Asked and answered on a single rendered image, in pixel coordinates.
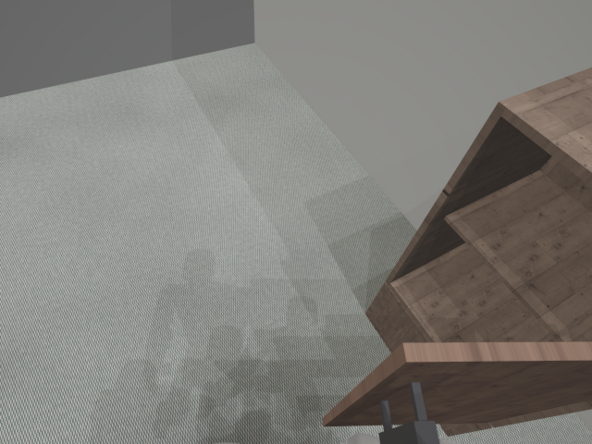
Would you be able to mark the handle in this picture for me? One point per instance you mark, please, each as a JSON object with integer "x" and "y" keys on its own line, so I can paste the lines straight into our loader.
{"x": 419, "y": 431}

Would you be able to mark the cupboard door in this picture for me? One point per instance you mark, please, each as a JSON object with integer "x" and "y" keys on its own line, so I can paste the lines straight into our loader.
{"x": 470, "y": 382}

